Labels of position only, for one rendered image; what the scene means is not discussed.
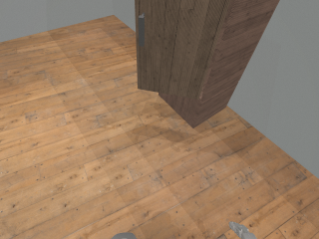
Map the robot right hand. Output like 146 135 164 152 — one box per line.
228 221 257 239

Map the cupboard door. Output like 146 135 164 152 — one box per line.
135 0 230 100

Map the handle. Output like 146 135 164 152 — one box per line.
138 12 146 47

